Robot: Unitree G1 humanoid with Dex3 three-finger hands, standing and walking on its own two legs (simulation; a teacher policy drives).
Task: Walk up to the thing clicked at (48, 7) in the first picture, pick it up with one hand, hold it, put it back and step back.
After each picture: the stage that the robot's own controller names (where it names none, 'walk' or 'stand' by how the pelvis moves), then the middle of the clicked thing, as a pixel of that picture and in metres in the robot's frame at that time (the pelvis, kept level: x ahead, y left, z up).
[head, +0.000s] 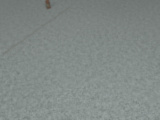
stand; (48, 4) +2.27 +0.67 -0.72
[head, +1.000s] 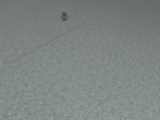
walk; (64, 16) +2.17 +0.30 -0.69
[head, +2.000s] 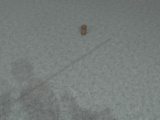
walk; (83, 30) +1.52 +0.05 -0.71
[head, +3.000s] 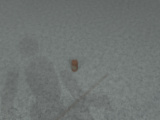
walk; (74, 65) +1.00 +0.11 -0.71
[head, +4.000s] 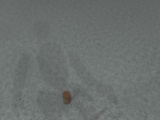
walk; (66, 97) +0.65 +0.15 -0.71
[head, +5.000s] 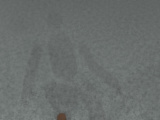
stand; (62, 119) +0.45 +0.20 -0.70
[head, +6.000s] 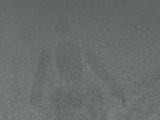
stand; out of the picture +0.41 +0.20 -0.72
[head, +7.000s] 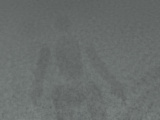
stand; out of the picture +0.40 +0.20 -0.73
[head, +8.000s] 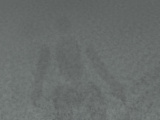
stand; out of the picture +0.40 +0.21 -0.73
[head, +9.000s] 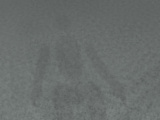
stand; out of the picture +0.39 +0.21 -0.73
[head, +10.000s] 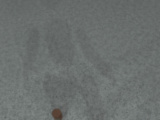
go down; (57, 115) +0.41 +0.23 -0.69
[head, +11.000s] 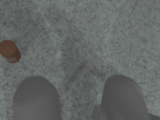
go down; (10, 52) +0.44 +0.30 -0.28
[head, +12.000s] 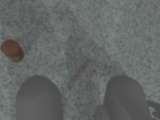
close in; (13, 51) +0.44 +0.30 -0.29
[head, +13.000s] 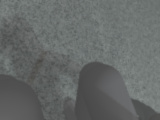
close in; out of the picture +0.42 +0.34 -0.21
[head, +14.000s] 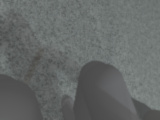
close; out of the picture +0.41 +0.34 -0.22
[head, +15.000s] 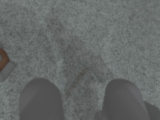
lift; out of the picture +0.35 +0.31 -0.08
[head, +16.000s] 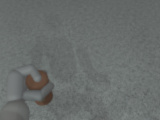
hold; (40, 88) +0.32 +0.18 +0.03
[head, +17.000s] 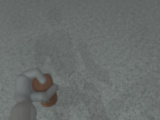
hold; (45, 91) +0.33 +0.17 -0.01
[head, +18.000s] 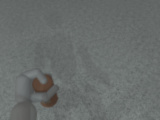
hold; (46, 91) +0.33 +0.18 -0.01
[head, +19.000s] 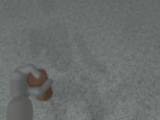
crouch; (40, 86) +0.35 +0.19 -0.04
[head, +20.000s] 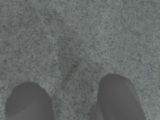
lower; out of the picture +0.46 +0.32 -0.11
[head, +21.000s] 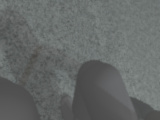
lower; out of the picture +0.40 +0.35 -0.22
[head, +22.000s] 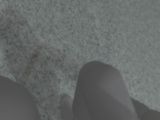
lower; out of the picture +0.40 +0.36 -0.22
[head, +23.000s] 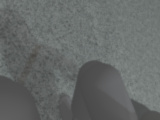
lower; out of the picture +0.40 +0.35 -0.22
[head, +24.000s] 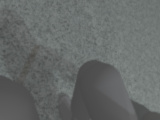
lower; out of the picture +0.40 +0.36 -0.22
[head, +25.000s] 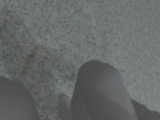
open; out of the picture +0.40 +0.35 -0.22
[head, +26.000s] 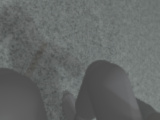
rise; out of the picture +0.39 +0.34 -0.23
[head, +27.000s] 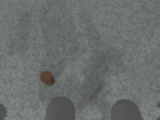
walk; (47, 78) +0.44 +0.26 -0.47
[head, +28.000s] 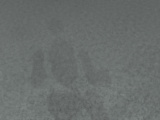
stand; out of the picture +0.39 +0.23 -0.66
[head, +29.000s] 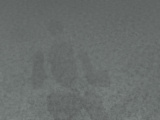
stand; out of the picture +0.39 +0.23 -0.67
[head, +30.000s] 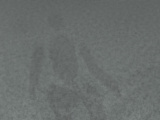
stand; out of the picture +0.39 +0.23 -0.69
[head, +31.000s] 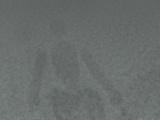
stand; out of the picture +0.41 +0.23 -0.72
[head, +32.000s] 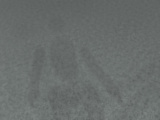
stand; out of the picture +0.37 +0.23 -0.73
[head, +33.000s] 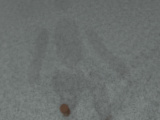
walk; (65, 110) +0.43 +0.24 -0.70
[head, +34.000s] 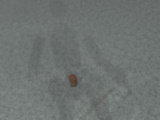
walk; (73, 80) +0.66 +0.17 -0.69
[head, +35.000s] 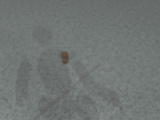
stand; (65, 57) +0.99 +0.22 -0.71
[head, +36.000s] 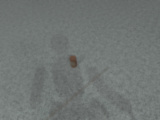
stand; (73, 61) +1.00 +0.21 -0.70
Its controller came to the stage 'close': yes
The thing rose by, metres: 0.70
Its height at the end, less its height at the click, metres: +0.00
